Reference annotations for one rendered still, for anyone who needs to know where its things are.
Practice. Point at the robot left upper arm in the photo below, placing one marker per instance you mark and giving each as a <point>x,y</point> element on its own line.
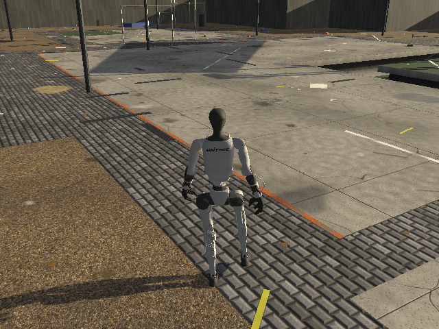
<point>193,156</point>

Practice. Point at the left robot hand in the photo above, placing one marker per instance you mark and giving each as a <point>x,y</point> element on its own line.
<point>190,191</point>

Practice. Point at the robot right thigh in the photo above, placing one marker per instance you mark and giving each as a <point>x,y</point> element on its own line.
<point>236,199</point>

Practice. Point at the robot right upper arm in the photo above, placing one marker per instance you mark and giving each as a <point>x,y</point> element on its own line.
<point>243,156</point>

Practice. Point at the robot right forearm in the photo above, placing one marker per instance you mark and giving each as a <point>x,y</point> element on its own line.
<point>251,179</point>

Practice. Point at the robot left forearm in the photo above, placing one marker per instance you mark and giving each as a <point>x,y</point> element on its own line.
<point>187,180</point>

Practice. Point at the robot torso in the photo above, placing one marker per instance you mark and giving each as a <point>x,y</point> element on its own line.
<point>218,165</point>

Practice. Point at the right robot hand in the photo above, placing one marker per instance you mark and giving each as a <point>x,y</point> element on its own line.
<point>260,204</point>

